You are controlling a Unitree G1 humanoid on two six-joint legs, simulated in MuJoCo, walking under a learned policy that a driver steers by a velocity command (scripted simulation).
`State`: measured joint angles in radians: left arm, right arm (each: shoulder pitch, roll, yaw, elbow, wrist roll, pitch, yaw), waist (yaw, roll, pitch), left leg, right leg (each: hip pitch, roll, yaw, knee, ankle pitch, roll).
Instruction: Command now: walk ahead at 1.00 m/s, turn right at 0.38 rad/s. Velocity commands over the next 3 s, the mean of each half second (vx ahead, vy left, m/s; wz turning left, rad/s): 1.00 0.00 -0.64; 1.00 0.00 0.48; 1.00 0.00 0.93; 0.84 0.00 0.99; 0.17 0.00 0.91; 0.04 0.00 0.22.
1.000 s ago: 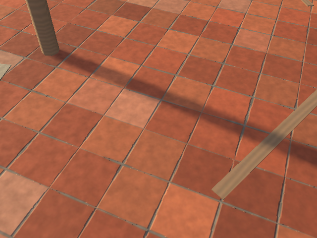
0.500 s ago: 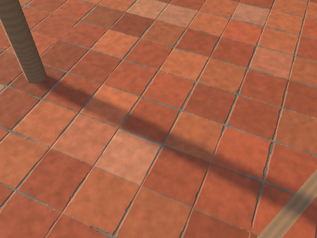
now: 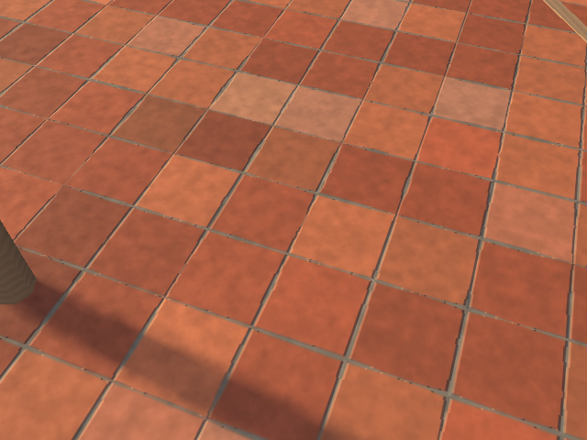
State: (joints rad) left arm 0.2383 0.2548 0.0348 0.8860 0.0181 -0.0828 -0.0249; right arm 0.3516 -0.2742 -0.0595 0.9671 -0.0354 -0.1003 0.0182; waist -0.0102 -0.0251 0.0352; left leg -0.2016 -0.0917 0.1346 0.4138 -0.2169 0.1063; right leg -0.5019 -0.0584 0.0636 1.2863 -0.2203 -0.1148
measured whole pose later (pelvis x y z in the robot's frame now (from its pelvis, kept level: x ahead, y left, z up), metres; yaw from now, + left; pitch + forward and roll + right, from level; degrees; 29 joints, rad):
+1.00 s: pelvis +0.97 -0.14 +0.00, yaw -3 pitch +1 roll +1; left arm 0.03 0.23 -0.04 0.62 0.06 -0.09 -0.03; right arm 0.53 -0.29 -0.06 0.92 0.00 -0.06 0.02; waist -0.07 -0.01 0.01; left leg -0.06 -0.20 -0.12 0.31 -0.25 0.15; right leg -0.73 -0.13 0.10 0.92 -0.14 0.04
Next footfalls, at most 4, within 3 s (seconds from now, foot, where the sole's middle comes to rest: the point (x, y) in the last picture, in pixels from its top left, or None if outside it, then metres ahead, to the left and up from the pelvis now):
0.30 right None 0.47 -0.07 -0.77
0.74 left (339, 276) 0.94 -0.10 -0.77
1.16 right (400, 170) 1.34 -0.32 -0.77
1.62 left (299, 106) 1.67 0.00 -0.77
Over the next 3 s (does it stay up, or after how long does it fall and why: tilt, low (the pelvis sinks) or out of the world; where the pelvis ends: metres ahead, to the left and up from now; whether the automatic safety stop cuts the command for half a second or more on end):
stays up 1.95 0.16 0.00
